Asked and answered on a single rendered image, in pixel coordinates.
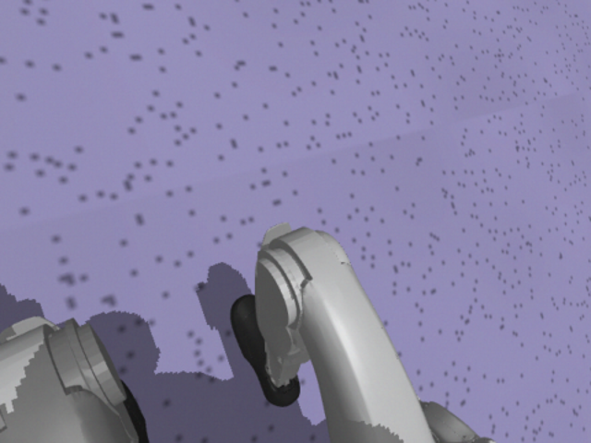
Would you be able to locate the right robot hand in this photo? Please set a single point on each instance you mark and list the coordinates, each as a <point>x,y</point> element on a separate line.
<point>446,427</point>

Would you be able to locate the left robot foot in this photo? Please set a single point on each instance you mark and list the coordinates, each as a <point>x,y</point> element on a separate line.
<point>135,415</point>

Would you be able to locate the right robot foot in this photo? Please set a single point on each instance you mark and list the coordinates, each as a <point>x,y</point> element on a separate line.
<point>252,345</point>

